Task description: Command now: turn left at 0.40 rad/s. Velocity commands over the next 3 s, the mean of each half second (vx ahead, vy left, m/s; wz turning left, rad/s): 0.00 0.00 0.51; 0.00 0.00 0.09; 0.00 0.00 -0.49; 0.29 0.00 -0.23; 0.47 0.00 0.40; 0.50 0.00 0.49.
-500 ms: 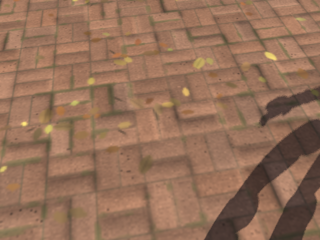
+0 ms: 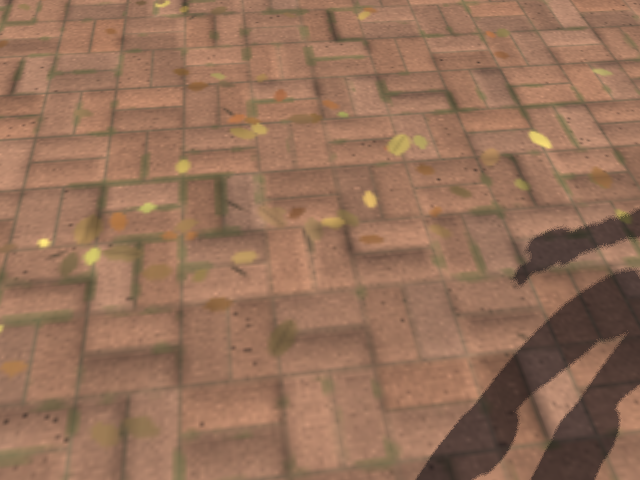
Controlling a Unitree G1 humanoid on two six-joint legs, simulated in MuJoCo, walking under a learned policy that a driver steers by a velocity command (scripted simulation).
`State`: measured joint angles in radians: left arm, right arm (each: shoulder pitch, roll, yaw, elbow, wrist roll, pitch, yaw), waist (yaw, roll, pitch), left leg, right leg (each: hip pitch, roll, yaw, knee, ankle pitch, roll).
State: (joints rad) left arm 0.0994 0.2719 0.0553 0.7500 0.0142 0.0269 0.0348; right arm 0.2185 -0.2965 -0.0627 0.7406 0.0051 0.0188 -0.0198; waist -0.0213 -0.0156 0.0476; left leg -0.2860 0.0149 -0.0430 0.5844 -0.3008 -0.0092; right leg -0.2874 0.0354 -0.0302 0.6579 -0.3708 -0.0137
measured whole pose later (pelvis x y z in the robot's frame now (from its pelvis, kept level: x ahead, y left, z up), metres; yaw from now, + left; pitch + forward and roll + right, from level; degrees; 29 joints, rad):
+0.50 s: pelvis -0.01 -0.04 +0.01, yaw +18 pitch +1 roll +0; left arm 0.20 0.25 0.05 0.72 0.02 0.01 0.04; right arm 0.19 -0.33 -0.10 0.70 0.02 0.07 -0.02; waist 0.02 0.04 0.06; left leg -0.50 0.03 -0.06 1.01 -0.36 -0.12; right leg -0.17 -0.02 -0.14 0.39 -0.23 -0.05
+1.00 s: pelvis -0.02 +0.01 +0.01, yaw +18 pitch +0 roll +1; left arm 0.23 0.31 0.07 0.80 -0.02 0.06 0.02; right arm 0.06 -0.23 -0.03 0.73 -0.02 0.01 -0.02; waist 0.03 -0.03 0.06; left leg -0.21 0.00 0.10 0.47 -0.25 0.05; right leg -0.37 -0.07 0.01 0.87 -0.47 0.10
